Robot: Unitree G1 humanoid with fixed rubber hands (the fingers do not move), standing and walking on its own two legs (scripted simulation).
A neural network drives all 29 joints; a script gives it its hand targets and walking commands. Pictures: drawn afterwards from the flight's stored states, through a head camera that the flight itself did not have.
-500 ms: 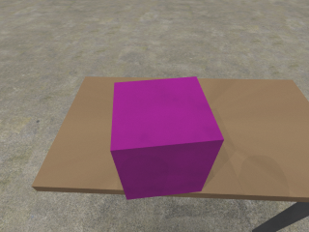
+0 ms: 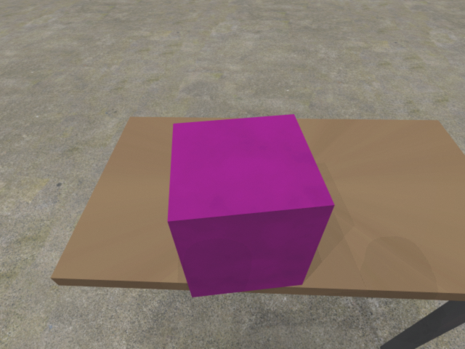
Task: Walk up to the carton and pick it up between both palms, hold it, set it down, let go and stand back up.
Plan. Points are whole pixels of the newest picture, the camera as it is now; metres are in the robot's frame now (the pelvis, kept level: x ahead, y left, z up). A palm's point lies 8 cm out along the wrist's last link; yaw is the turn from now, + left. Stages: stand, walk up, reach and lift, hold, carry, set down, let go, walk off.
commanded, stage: stand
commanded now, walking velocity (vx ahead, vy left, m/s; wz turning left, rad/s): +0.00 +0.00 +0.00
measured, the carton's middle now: (241, 208) +0.37 +0.03 +0.06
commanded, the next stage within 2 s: none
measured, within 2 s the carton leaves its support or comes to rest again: neither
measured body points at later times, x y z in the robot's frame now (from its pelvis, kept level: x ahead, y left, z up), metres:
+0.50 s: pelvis -0.02 +0.00 +0.00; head -0.01 +0.00 +0.45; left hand +0.02 +0.30 -0.13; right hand +0.08 -0.26 -0.13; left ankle -0.01 +0.14 -0.74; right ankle -0.01 -0.12 -0.74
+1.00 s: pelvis -0.03 +0.00 +0.00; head -0.03 +0.00 +0.45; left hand +0.01 +0.30 -0.13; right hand +0.07 -0.26 -0.14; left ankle -0.01 +0.14 -0.74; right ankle -0.01 -0.12 -0.74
